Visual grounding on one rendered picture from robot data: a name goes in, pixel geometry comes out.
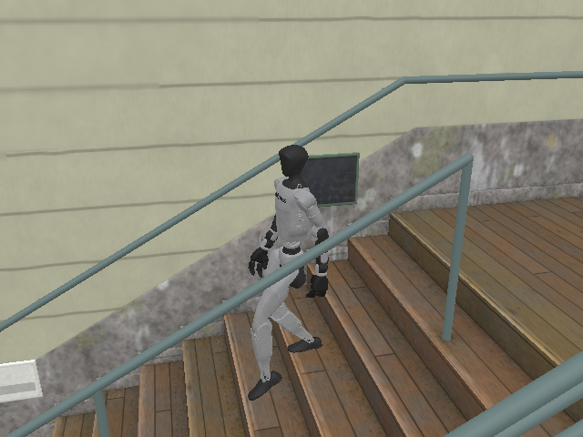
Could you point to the stairs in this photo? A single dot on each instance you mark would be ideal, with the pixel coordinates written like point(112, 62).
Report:
point(383, 369)

